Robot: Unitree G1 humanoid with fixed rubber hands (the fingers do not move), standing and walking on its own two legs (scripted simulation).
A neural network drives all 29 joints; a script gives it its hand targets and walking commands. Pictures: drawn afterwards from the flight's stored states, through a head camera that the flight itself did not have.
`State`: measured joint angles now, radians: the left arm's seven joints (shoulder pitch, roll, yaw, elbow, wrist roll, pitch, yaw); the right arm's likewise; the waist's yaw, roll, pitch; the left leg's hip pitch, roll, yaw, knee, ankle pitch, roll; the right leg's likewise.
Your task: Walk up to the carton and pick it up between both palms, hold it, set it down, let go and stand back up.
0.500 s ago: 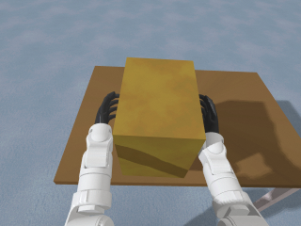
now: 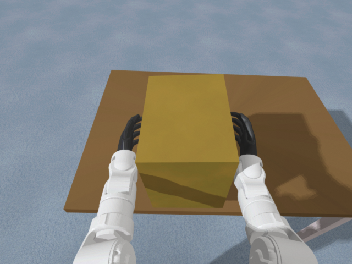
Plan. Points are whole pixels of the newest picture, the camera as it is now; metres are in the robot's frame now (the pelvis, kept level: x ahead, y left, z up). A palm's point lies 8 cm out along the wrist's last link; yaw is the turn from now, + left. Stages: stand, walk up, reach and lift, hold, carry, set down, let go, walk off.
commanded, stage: set down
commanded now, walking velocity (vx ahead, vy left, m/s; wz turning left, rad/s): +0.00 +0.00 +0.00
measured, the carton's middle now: (186, 143) +0.42 +0.00 +0.02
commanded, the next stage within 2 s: none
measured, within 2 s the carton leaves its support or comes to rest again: neither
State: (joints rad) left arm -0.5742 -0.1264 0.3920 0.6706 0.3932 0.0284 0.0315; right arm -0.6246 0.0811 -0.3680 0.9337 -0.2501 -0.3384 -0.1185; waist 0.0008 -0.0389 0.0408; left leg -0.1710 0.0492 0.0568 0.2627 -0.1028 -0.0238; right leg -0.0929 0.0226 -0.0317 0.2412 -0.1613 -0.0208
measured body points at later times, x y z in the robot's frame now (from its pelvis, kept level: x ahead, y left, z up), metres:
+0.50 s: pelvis +0.01 -0.01 +0.00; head +0.08 +0.00 +0.44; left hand +0.40 +0.13 +0.01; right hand +0.41 -0.15 +0.03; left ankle +0.02 +0.13 -0.75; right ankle -0.02 -0.10 -0.75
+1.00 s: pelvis +0.01 +0.00 -0.01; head +0.10 +0.00 +0.43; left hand +0.40 +0.13 -0.02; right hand +0.41 -0.15 +0.01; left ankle +0.02 +0.13 -0.75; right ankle -0.02 -0.10 -0.75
